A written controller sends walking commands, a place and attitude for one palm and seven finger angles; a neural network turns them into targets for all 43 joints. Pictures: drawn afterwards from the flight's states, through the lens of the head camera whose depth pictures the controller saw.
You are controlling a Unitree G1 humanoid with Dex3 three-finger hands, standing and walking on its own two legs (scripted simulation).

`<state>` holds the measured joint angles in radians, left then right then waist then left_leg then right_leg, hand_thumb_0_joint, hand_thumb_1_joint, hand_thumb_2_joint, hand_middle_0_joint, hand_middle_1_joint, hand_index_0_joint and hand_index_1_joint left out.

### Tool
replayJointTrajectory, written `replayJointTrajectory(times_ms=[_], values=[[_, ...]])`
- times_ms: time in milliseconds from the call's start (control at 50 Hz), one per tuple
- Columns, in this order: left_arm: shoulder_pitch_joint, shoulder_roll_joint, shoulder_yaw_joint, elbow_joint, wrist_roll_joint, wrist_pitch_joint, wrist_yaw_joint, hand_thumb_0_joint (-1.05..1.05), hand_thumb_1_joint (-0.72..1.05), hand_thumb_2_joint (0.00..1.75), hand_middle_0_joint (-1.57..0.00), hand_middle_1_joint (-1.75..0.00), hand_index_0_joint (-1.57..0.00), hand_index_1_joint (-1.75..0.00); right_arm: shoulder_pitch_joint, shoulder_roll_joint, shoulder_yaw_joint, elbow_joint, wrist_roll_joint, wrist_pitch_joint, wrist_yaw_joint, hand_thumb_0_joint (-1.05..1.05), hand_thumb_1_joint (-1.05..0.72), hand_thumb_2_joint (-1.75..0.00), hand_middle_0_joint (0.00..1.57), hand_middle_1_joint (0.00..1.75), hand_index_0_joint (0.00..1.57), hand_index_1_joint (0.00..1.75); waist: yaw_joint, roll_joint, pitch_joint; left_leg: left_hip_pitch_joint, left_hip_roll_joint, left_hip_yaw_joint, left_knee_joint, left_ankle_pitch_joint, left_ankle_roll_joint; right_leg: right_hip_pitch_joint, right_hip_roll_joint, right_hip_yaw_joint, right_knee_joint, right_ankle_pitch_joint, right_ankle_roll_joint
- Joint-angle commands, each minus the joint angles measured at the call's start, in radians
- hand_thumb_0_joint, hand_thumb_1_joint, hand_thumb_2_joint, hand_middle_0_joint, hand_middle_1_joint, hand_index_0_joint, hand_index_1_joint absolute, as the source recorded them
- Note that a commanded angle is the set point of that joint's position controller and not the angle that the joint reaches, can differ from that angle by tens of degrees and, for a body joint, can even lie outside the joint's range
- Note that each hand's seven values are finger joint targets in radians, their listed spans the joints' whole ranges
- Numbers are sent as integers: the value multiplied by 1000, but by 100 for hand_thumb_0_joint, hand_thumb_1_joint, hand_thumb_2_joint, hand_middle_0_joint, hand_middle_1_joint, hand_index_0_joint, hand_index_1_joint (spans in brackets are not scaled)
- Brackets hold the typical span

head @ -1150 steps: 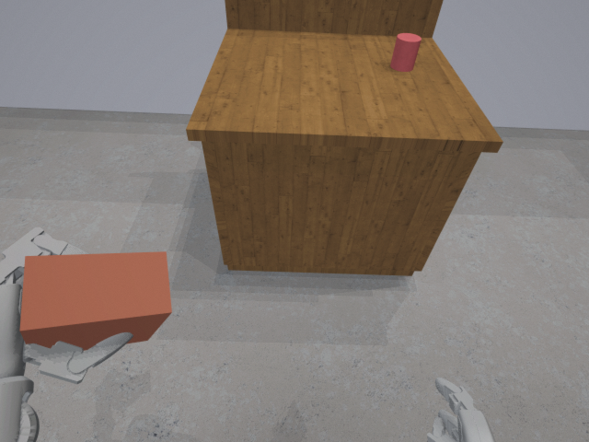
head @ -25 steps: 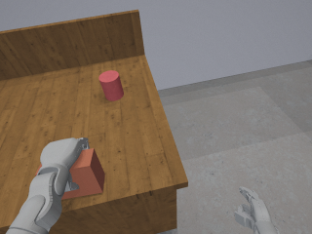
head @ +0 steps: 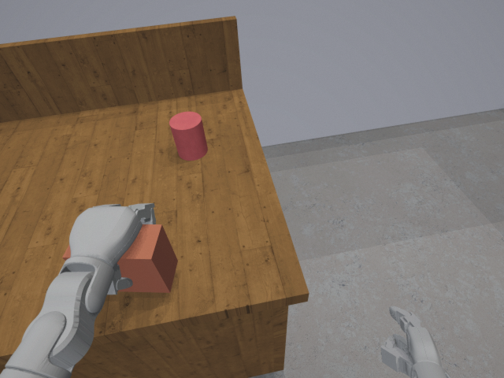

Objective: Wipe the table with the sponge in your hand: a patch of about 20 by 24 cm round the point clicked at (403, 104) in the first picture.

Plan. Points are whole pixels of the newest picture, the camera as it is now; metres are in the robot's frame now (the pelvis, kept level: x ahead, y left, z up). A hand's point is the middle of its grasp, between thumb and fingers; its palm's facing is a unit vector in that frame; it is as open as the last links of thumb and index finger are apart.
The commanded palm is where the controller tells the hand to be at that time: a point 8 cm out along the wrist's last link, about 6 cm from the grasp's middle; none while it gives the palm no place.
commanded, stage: move the sponge above the wiping area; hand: left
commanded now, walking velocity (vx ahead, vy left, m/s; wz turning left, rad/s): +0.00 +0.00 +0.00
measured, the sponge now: (130, 264) +0.26 +0.26 +0.03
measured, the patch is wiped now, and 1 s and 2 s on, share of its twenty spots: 0.00 0.00 0.05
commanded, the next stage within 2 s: lower the sponge onto the table in 0.82 s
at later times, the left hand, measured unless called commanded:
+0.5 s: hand (110, 226) +0.28 +0.27 +0.11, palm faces +0.14 -0.01 -0.99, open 9.9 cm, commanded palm +0.25 +0.27 +0.15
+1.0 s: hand (89, 210) +0.29 +0.31 +0.12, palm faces +0.16 -0.02 -0.99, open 9.9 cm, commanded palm +0.25 +0.28 +0.15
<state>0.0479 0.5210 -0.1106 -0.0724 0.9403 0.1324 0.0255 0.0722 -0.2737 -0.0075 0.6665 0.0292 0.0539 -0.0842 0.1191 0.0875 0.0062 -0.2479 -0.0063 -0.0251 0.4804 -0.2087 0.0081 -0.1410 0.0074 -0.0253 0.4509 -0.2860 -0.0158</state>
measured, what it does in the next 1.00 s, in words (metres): stands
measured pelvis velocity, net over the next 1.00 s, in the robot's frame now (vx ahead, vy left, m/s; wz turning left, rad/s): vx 0.01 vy -0.01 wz -0.02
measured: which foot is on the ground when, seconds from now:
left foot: down 0.00-1.00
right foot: down 0.00-1.00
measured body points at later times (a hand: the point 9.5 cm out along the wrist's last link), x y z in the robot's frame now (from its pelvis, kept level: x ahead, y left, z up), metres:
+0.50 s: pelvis +0.00 -0.01 +0.00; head -0.01 -0.05 +0.45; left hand +0.26 +0.27 +0.16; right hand +0.23 -0.24 -0.09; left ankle +0.03 +0.11 -0.74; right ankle -0.03 -0.12 -0.74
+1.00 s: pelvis +0.01 -0.01 +0.00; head +0.00 -0.05 +0.45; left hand +0.28 +0.31 +0.18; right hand +0.22 -0.23 -0.10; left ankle +0.03 +0.11 -0.74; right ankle -0.03 -0.12 -0.74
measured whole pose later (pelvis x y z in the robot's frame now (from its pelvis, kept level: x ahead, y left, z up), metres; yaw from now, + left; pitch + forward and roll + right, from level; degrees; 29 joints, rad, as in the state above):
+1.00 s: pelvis +0.01 -0.01 +0.00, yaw -1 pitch +0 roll +0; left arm -0.06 0.54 0.03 0.08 0.86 0.38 0.12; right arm 0.04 -0.26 0.01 0.71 0.07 0.11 -0.05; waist 0.08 0.10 -0.03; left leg -0.23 0.01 0.00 0.44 -0.20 0.00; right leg -0.14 0.02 0.00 0.43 -0.28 -0.02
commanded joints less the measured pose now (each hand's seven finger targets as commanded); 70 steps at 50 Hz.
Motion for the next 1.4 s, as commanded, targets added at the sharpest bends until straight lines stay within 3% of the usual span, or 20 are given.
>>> replayJointTrajectory(times_ms=[0, 120, 200, 280, 300, 380, 400, 460, 560, 580, 660, 760, 860, 920, 980, 1080, 1180, 1200, 1280, 1380], values=[[-423, 222, 263, -63, 0, 85, 162, 0, 10, 130, -120, -160, -120, -160, -178, -84, -29, -114, 26, -37, 11, 0, -90, -90, 20, 30, 20, 30, -28, 31, -218, 157, 1, -32, -71, 167, 11, -84, 28, 13, -73, 145, -58], [-257, 95, 82, 86, -59, 307, 42, 0, 10, 130, -120, -160, -120, -160, -262, -111, -3, -150, 56, 10, 30, 0, -90, -90, 20, 30, 20, 30, -30, -104, -170, 85, -16, -2, -104, 114, 20, -13, 7, 12, -97, 155, -31], [-316, 100, 15, -52, -24, 286, -68, 0, 10, 130, -120, -160, -120, -160, -257, -110, 0, -190, 47, 8, 40, 0, -90, -90, 20, 30, 20, 30, -56, -91, -229, 119, -31, -10, -66, 133, 51, -5, 6, 20, -79, 199, -30], [-359, 350, 255, -287, 14, 99, -27, 0, 10, 130, -120, -160, -120, -160, -210, -95, -3, -191, 11, -13, 24, 0, -90, -90, 20, 30, 20, 30, -21, -19, -328, 186, -31, -23, -41, 235, 57, 47, 19, 50, -53, 301, -44], [-366, 298, 234, -316, 22, 62, 4, 0, 10, 130, -120, -160, -120, -160, -199, -70, -3, -194, 6, -21, 17, 0, -90, -90, 20, 30, 20, 30, -22, 6, -336, 203, -31, -15, -39, 267, 57, 45, 20, 30, -45, 318, -45], [-359, 376, 379, -185, 46, 75, 140, 0, 10, 130, -120, -160, -120, -160, -178, -90, -22, -139, 8, -14, 13, 0, -90, -90, 20, 30, 20, 30, -1, 68, -228, 177, -23, -28, -54, 269, 25, -4, 41, 94, -81, 267, -81], [-380, 273, 297, -159, 33, 105, 157, 0, 10, 130, -120, -160, -120, -160, -191, -77, -22, -141, 19, -13, 20, 0, -90, -90, 20, 30, 20, 30, -15, 68, -229, 170, -14, -9, -54, 261, 22, -8, 29, 66, -75, 256, -72], [-314, 225, 257, -6, -35, 210, 145, 0, 10, 130, -120, -160, -120, -160, -235, -98, -21, -124, 40, -6, 27, 0, -90, -90, 20, 30, 20, 30, -11, -14, -178, 137, -17, 0, -69, 199, 22, -12, 16, 52, -99, 229, -50], [-262, 141, 72, 62, -69, 316, -41, 0, 10, 130, -120, -160, -120, -160, -261, -121, -4, -154, 59, 11, 25, 0, -90, -90, 20, 30, 20, 30, -54, -115, -156, 97, -34, 5, -68, 155, 47, -2, 1, 40, -94, 269, -21], [-269, 100, 28, 28, -73, 303, -77, 0, 10, 130, -120, -160, -120, -160, -266, -115, 1, -173, 59, 8, 25, 0, -90, -90, 20, 30, 20, 30, -68, -101, -154, 104, -36, 10, -63, 150, 52, -11, 3, 38, -94, 264, -20], [-377, 239, 130, -146, -33, 121, -117, 0, 10, 130, -120, -160, -120, -160, -195, -104, -4, -182, 25, -17, 17, 0, -90, -90, 20, 30, 20, 30, -72, -101, -268, 163, -39, 2, -24, 192, 72, 3, 4, 36, -79, 315, -19], [-397, 391, 371, -215, 36, -52, 68, 0, 10, 130, -120, -160, -120, -160, -139, -87, -29, -148, -4, -40, -12, 0, -90, -90, 20, 30, 20, 30, -14, 49, -315, 212, -29, -4, -23, 311, 42, 6, 24, 61, -60, 348, -59], [-339, 287, 348, -40, -23, 134, 193, 0, 10, 130, -120, -160, -120, -160, -193, -97, -35, -126, 29, -16, 22, 0, -90, -90, 20, 30, 20, 30, 6, 36, -262, 148, -12, 0, -47, 281, 13, 15, 18, 61, -68, 303, -64], [-180, 215, 262, 84, -87, 274, 119, 0, 10, 130, -120, -160, -120, -160, -241, -117, -19, -133, 47, 7, 33, 0, -90, -90, 20, 30, 20, 30, 3, -90, -203, 96, -15, 12, -67, 233, 19, 45, 5, 39, -72, 314, -33], [-182, 109, 95, 94, -99, 350, -10, 0, 10, 130, -120, -160, -120, -160, -265, -123, -2, -164, 66, 20, 34, 0, -90, -90, 20, 30, 20, 30, -50, -120, -133, 70, -21, 12, -76, 179, 34, 1, 2, 25, -83, 295, -19], [-418, 209, 91, -173, -57, 195, -110, 0, 10, 130, -120, -160, -120, -160, -221, -110, 6, -200, 38, -15, 14, 0, -90, -90, 20, 30, 20, 30, -87, -83, -257, 157, -30, -8, -34, 180, 70, -15, 7, 31, -77, 279, -18], [-434, 405, 342, -299, 48, -33, 45, 0, 10, 130, -120, -160, -120, -160, -125, -90, -21, -156, -6, -52, -15, 0, -90, -90, 20, 30, 20, 30, -24, 86, -347, 242, -11, -42, -30, 342, 43, -5, 38, 36, -50, 309, -59], [-426, 323, 301, -249, 45, -30, 80, 0, 10, 130, -120, -160, -120, -160, -130, -76, -21, -148, -1, -54, -12, 0, -90, -90, 20, 30, 20, 30, -34, 90, -310, 237, -7, -40, -32, 344, 33, -33, 34, 19, -50, 287, -58], [-284, 217, 288, 10, -19, 129, 138, 0, 10, 130, -120, -160, -120, -160, -175, -97, -30, -113, 28, -18, 26, 0, -90, -90, 20, 30, 20, 30, -11, 29, -185, 141, 2, -30, -76, 246, 4, -52, 33, 6, -74, 220, -59], [-182, 103, 111, 84, -58, 322, 36, 0, 10, 130, -120, -160, -120, -160, -259, -121, -4, -155, 52, 27, 43, 0, -90, -90, 20, 30, 20, 30, -27, -95, -157, 76, -15, -8, -97, 169, 12, -5, 15, 16, -87, 220, -38]])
